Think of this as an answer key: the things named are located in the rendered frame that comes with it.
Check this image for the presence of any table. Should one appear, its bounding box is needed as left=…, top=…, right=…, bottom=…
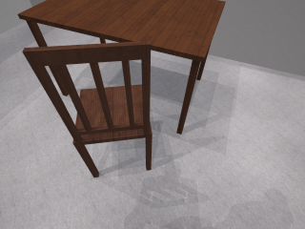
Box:
left=17, top=0, right=226, bottom=135

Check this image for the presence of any chair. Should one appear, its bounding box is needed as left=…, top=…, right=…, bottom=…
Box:
left=22, top=41, right=153, bottom=177

